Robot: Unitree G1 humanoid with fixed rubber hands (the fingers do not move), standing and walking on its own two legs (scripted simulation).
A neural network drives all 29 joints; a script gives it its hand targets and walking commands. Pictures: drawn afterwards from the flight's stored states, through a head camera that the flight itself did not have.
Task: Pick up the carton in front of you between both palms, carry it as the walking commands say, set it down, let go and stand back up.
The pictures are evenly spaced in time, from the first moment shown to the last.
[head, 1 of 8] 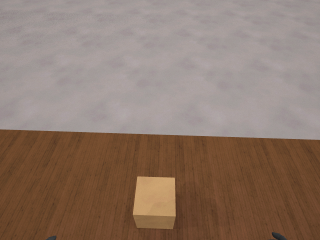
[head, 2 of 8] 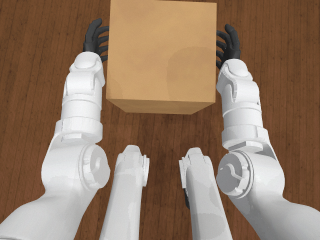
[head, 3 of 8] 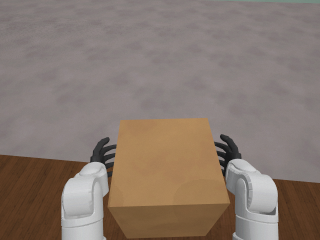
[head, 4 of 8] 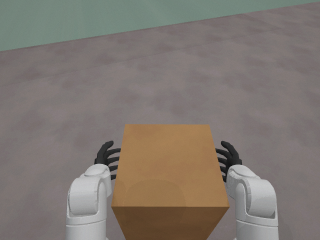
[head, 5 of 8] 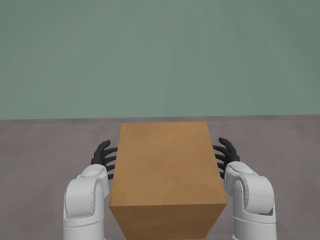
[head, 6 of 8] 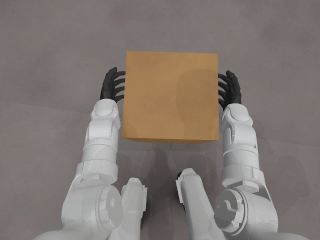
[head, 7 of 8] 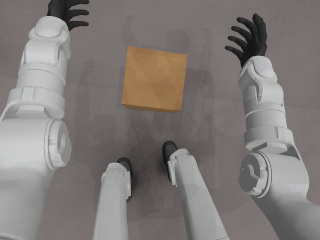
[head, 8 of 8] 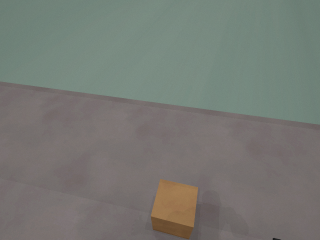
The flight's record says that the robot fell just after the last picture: no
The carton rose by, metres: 0.68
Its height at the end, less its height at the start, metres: -0.06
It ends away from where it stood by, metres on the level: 4.34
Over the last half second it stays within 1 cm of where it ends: yes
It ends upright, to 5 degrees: yes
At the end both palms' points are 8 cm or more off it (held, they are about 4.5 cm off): yes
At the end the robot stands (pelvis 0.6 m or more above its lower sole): yes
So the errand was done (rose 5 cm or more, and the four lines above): yes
